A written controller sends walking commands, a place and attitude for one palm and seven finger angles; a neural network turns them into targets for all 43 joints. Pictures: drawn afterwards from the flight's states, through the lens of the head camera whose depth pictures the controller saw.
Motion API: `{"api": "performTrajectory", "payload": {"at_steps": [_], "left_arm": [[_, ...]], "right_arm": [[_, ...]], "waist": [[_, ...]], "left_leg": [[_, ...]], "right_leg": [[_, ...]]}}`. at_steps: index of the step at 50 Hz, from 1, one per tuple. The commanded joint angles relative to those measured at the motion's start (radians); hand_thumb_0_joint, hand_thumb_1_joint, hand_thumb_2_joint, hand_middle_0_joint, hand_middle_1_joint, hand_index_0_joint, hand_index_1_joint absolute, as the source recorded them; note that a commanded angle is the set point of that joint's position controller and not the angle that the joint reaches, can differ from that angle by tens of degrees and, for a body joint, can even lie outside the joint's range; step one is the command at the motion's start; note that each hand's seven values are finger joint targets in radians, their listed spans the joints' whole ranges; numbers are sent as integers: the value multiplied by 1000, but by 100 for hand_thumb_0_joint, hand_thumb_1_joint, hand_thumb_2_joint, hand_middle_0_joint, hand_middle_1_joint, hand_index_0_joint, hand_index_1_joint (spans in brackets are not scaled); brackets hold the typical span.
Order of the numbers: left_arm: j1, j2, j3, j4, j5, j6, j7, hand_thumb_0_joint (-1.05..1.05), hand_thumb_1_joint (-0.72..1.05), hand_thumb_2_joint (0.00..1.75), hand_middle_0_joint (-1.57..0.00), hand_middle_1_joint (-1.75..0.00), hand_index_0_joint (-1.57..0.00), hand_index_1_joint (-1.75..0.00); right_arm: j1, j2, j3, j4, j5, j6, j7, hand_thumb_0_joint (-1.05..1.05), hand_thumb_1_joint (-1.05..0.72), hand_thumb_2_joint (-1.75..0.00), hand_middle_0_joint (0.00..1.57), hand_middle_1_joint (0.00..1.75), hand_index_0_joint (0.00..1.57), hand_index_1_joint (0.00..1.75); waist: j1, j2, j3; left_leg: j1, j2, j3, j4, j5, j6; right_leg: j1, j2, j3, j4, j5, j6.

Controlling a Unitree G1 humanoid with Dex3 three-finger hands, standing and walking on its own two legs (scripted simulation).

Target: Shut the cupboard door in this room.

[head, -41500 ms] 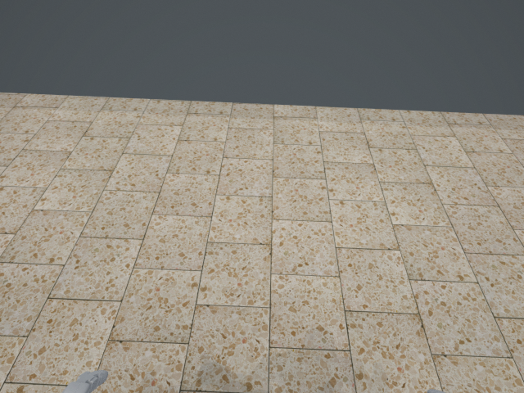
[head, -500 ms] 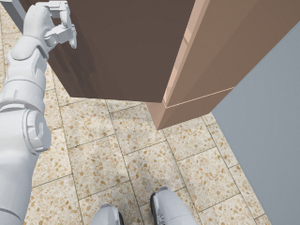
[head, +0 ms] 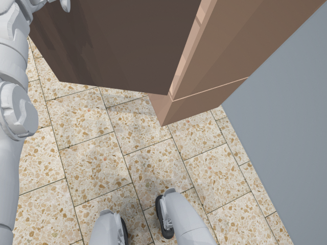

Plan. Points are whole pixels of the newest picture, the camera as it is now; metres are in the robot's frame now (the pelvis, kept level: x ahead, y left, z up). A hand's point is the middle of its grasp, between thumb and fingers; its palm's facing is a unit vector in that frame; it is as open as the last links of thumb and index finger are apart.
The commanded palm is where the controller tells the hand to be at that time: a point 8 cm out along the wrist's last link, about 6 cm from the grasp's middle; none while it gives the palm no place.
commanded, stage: pull the fist back off the door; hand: left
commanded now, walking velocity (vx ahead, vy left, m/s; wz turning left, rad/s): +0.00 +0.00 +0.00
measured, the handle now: out of the picture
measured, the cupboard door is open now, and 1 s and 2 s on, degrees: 64 59 59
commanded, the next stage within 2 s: draw the hand back to the body in 0.86 s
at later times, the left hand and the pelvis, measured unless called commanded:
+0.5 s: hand out of the picture +0.59 +0.06 +0.15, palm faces +0.05 -1.00 -0.02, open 3.1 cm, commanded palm +0.55 +0.11 +0.13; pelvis +0.02 -0.01 +0.03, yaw +0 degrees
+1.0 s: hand (77, 21) +0.54 +0.05 +0.13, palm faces +0.04 -1.00 -0.03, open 3.1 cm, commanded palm +0.50 +0.11 +0.13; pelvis +0.02 -0.01 +0.04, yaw +1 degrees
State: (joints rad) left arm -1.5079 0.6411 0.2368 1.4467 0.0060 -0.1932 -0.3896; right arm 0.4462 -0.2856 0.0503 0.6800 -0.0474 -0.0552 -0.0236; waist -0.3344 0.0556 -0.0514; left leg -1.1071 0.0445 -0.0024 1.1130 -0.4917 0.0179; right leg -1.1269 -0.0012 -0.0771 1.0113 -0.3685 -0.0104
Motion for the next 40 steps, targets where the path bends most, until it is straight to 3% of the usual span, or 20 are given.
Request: {"api": "performTrajectory", "payload": {"at_steps": [1,2,3,5,6,8,9,10,11,13,15,16,18,22,25,26,29,32,36,40], "left_arm": [[-553,54,170,-226,-54,-33,297,0,90,90,-130,-150,-130,-150],[-505,13,155,-200,-43,-24,356,0,90,90,-130,-150,-130,-150],[-489,27,194,-211,-34,-27,417,0,90,90,-130,-150,-130,-150],[-462,15,203,-292,36,-76,558,0,90,90,-130,-150,-130,-150],[-463,8,161,-336,94,-108,596,0,90,90,-130,-150,-130,-150],[-461,-17,91,-402,175,-159,616,0,90,90,-130,-150,-130,-150],[-456,18,100,-424,189,-175,607,0,90,90,-130,-150,-130,-150],[-442,42,117,-439,181,-184,586,0,90,90,-130,-150,-130,-150],[-438,21,102,-446,157,-179,558,0,90,90,-130,-150,-130,-150],[-404,6,112,-397,99,-144,508,0,90,90,-130,-150,-130,-150],[-354,57,176,-381,57,-123,483,0,90,90,-130,-150,-130,-150],[-322,46,181,-379,39,-123,477,0,90,90,-130,-150,-130,-150],[-283,-18,153,-389,20,-153,482,0,90,90,-130,-150,-130,-150],[-86,-108,111,-361,23,-236,495,0,90,90,-130,-150,-130,-150],[24,-210,41,-268,24,-222,482,0,90,90,-130,-150,-130,-150],[52,-202,50,-267,22,-212,477,0,90,90,-130,-150,-130,-150],[34,-241,31,-345,-14,-209,464,0,90,90,-130,-150,-130,-150],[-65,-267,14,-482,-44,-274,479,0,90,90,-130,-150,-130,-150],[-156,-272,-14,-640,-23,-379,522,0,90,90,-130,-150,-130,-150],[-57,-288,-36,-570,17,-367,540,0,90,90,-130,-150,-130,-150]], "right_arm": [[310,-173,-56,-31,-37,-16,21,0,-90,-90,20,30,20,30],[303,-170,-58,-35,-38,-13,35,0,-90,-90,20,30,20,30],[318,-173,-64,-40,-51,-7,49,0,-90,-90,20,30,20,30],[330,-162,-68,-61,-76,-5,81,0,-90,-90,20,30,20,30],[331,-160,-73,-56,-82,-3,98,0,-90,-90,20,30,20,30],[340,-159,-89,-43,-88,5,123,0,-90,-90,20,30,20,30],[347,-163,-96,-40,-83,13,127,0,-90,-90,20,30,20,30],[352,-169,-102,-44,-77,23,123,0,-90,-90,20,30,20,30],[344,-166,-106,-50,-64,31,120,0,-90,-90,20,30,20,30],[332,-164,-105,-55,-44,41,107,0,-90,-90,20,30,20,30],[333,-164,-101,-59,-35,51,91,0,-90,-90,20,30,20,30],[322,-156,-97,-69,-29,51,87,0,-90,-90,20,30,20,30],[307,-144,-95,-69,-30,44,85,0,-90,-90,20,30,20,30],[286,-135,-102,-62,-32,29,95,0,-90,-90,20,30,20,30],[279,-138,-110,-55,-22,33,101,0,-90,-90,20,30,20,30],[271,-146,-113,-58,-18,37,100,0,-90,-90,20,30,20,30],[231,-140,-119,-76,-8,43,92,0,-90,-90,20,30,20,30],[197,-130,-120,-74,-9,36,85,0,-90,-90,20,30,20,30],[163,-125,-131,-54,-17,20,79,0,-90,-90,20,30,20,30],[148,-127,-132,-40,-15,26,75,0,-90,-90,20,30,20,30]], "waist": [[-44,232,-663],[-39,199,-640],[-39,129,-645],[-9,164,-697],[-6,199,-720],[-3,247,-749],[5,236,-767],[8,214,-798],[12,207,-809],[15,133,-759],[38,96,-732],[52,94,-714],[48,57,-638],[80,24,-543],[73,-35,-420],[79,-57,-414],[102,-28,-447],[99,25,-487],[100,93,-615],[115,78,-597]], "left_leg": [[456,-1,-116,-93,402,1],[425,-2,-113,-91,397,-1],[400,-1,-107,-89,399,3],[415,-10,-91,-82,457,-1],[445,-8,-88,-79,487,-7],[516,-7,-79,-77,548,-13],[525,-9,-72,-88,554,-12],[546,-12,-72,-101,569,-10],[550,-18,-63,-122,560,-9],[489,-31,-39,-162,475,2],[450,-38,-24,-196,437,7],[436,-42,-17,-210,426,7],[436,-41,-12,-228,414,10],[451,-40,1,-244,429,6],[424,-45,14,-269,374,7],[427,-46,16,-278,362,7],[458,-56,24,-286,356,6],[534,-50,7,-278,375,0],[650,-40,-23,-251,433,-11],[650,-38,-27,-255,485,-18]], "right_leg": [[183,36,19,-96,211,-5],[190,32,16,-93,212,-3],[225,31,13,-97,224,5],[263,34,18,-88,280,5],[248,31,18,-83,294,4],[249,31,20,-88,335,-4],[300,33,26,-95,362,-7],[351,36,30,-102,395,-9],[404,37,36,-120,421,-8],[505,41,47,-162,427,-1],[586,41,55,-187,443,-1],[605,41,58,-195,447,0],[591,41,55,-215,436,4],[567,41,50,-221,437,-1],[548,39,44,-248,397,0],[550,37,43,-252,386,0],[573,34,51,-258,382,-3],[541,31,48,-241,370,-3],[501,26,44,-196,374,-1],[498,24,32,-178,387,-5]]}}
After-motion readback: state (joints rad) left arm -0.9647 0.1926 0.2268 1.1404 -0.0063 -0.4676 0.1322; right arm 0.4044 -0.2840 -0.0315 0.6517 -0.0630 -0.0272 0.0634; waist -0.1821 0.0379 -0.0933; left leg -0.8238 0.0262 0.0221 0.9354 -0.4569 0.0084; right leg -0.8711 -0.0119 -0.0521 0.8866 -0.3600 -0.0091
